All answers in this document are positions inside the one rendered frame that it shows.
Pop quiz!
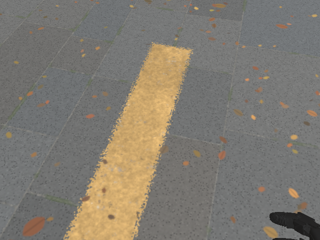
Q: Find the robot right hand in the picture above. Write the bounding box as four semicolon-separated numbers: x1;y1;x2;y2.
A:
269;212;320;240

